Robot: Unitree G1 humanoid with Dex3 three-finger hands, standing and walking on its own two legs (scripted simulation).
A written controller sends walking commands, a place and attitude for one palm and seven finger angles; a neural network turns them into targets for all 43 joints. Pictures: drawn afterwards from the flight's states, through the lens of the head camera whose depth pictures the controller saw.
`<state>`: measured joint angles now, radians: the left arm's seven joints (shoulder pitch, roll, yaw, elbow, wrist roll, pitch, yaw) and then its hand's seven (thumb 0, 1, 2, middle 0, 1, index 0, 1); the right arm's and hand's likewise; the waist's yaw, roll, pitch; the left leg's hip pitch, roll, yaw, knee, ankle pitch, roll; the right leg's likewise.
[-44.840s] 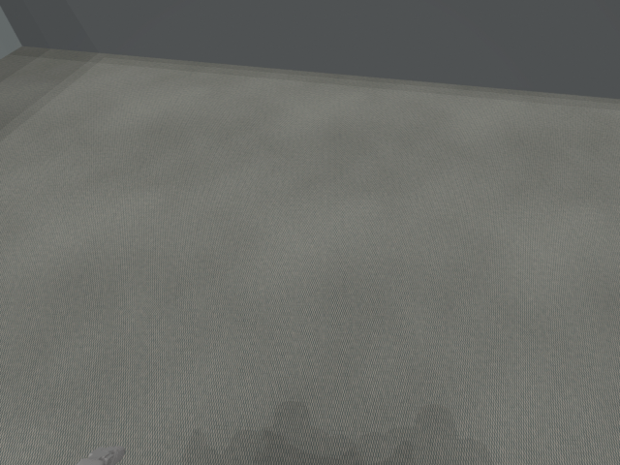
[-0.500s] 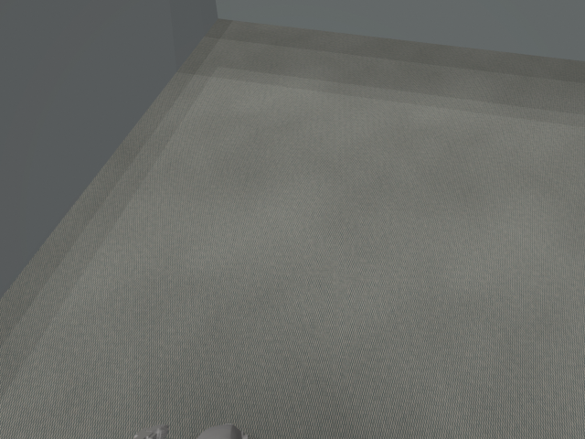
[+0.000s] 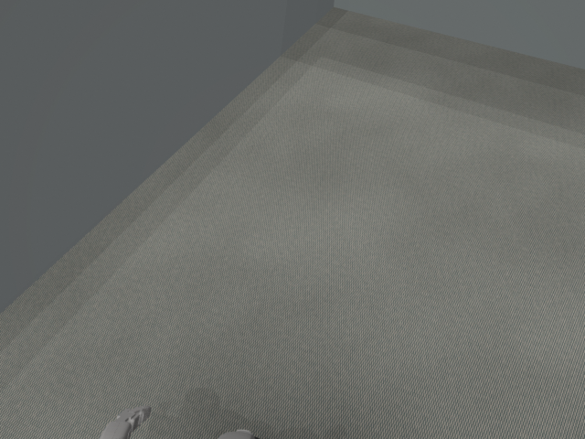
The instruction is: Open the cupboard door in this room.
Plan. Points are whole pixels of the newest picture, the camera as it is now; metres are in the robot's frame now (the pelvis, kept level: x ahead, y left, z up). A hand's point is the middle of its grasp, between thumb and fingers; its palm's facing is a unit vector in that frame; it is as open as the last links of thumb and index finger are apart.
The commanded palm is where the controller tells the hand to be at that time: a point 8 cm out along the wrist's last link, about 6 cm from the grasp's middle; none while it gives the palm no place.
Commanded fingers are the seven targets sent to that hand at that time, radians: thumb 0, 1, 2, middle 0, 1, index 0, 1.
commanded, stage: turn to face it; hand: left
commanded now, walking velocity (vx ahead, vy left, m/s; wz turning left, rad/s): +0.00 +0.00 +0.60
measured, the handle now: out of the picture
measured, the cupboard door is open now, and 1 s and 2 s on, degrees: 44 44 44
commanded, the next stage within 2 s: none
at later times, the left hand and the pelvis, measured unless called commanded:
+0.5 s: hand out of the picture +0.00 +0.22 -0.17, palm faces +0.34 -0.91 -0.25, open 7.4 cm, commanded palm none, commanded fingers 0.00 0.90 0.90 -0.20 -0.30 -0.20 -0.30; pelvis +0.01 +0.00 +0.00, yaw +19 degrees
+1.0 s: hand out of the picture -0.03 +0.16 -0.16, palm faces +0.59 -0.78 -0.21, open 7.4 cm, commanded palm none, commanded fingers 0.00 0.90 0.90 -0.20 -0.30 -0.20 -0.30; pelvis +0.03 -0.03 +0.00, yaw +38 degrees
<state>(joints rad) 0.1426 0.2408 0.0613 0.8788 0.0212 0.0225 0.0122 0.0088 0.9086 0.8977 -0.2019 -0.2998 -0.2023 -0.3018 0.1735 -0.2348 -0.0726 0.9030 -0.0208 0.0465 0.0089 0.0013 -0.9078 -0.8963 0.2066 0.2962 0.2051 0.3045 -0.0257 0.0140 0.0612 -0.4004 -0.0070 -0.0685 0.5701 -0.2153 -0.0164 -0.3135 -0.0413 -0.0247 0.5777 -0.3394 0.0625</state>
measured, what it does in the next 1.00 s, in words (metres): steps on the spot, turning left: left foot, then right foot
